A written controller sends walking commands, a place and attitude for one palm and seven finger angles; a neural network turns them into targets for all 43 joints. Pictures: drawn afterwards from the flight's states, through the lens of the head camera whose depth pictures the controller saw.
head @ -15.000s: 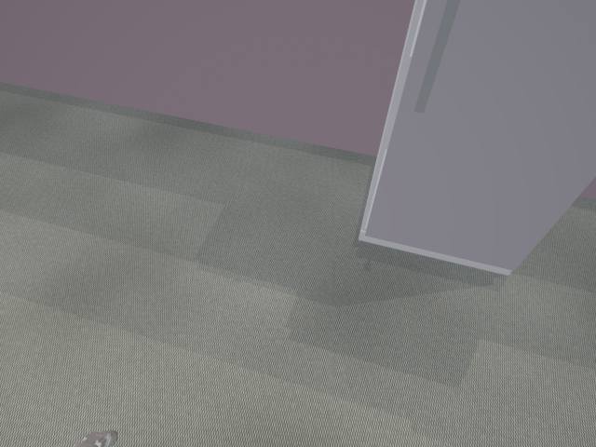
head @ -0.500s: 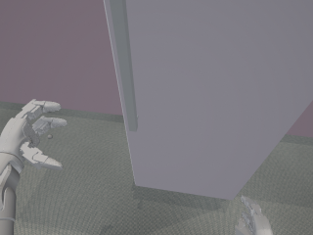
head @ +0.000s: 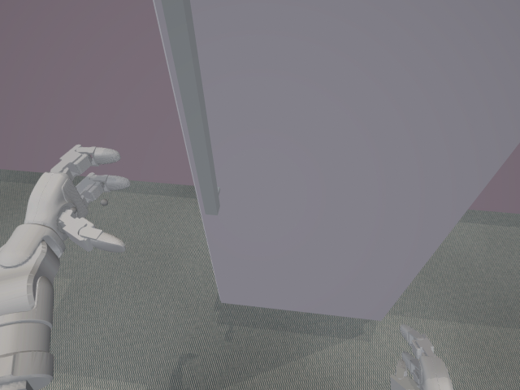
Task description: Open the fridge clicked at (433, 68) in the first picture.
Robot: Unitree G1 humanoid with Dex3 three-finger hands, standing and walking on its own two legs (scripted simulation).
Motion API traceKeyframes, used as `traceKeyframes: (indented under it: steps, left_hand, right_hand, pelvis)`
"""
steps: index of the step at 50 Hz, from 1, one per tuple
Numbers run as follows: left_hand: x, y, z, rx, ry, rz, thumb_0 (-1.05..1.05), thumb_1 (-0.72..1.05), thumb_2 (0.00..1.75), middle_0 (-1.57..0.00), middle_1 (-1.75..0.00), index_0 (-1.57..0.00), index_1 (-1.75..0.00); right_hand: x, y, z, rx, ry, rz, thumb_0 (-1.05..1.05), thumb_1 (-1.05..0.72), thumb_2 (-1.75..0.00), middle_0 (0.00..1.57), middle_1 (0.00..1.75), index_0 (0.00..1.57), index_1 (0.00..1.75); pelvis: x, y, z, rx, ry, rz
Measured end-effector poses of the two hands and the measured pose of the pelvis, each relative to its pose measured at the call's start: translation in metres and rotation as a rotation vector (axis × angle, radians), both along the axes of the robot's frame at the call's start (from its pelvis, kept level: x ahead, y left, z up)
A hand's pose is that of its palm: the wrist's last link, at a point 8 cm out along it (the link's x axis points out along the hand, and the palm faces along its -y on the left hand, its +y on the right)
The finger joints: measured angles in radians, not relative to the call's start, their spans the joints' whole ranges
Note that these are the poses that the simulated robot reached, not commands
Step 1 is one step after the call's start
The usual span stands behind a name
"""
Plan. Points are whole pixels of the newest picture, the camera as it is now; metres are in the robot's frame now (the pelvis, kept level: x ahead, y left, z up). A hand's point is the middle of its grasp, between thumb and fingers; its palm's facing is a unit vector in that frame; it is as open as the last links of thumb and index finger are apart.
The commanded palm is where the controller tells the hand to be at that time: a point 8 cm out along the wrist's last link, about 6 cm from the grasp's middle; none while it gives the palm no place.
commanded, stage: move the hooked fingers beside the handle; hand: left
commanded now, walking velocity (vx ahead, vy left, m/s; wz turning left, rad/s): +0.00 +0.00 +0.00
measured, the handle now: (200, 109) +0.49 +0.14 +0.19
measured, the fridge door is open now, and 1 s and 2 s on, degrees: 0 0 0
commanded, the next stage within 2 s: feel for the door with the fingertips in 2.00 s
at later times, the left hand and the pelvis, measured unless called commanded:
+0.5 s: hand (122, 183) +0.36 +0.24 +0.14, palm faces +0.01 -1.00 -0.02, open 14.0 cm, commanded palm +0.34 +0.29 +0.14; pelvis +0.01 +0.01 +0.00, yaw +0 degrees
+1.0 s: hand (151, 162) +0.42 +0.21 +0.13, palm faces +0.00 -1.00 -0.02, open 14.0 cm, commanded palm +0.40 +0.26 +0.14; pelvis +0.01 +0.01 +0.00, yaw -1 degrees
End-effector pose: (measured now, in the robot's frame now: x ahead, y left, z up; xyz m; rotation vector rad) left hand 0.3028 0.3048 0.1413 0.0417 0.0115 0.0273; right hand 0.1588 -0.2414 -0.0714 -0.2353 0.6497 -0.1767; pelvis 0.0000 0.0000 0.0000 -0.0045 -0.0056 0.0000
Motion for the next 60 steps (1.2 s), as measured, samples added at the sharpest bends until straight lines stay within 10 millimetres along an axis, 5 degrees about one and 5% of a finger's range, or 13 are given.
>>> traceKeyframes:
  steps: [31, 60]
  left_hand:
    - [0.049, -0.014, -0.007, -0.024, 0.025, -0.007, -0.01, -0.5, 0.3, -0.3, -1.2, -0.3, -1.2]
    - [0.12, -0.053, -0.01, -0.017, 0.04, -0.03, -0.01, -0.5, 0.3, -0.3, -1.2, -0.3, -1.2]
  right_hand:
    - [-0.016, 0.004, -0.009, -0.002, 0.098, -0.044, 0.02, -0.9, -0.9, 0.2, 0.3, 0.2, 0.3]
    - [-0.076, -0.011, -0.031, -0.004, 0.296, -0.129, 0.02, -0.9, -0.9, 0.2, 0.3, 0.2, 0.3]
  pelvis:
    - [0.006, 0.01, 0.0, -0.004, 0.034, -0.008]
    - [0.005, 0.01, -0.003, -0.002, 0.099, -0.014]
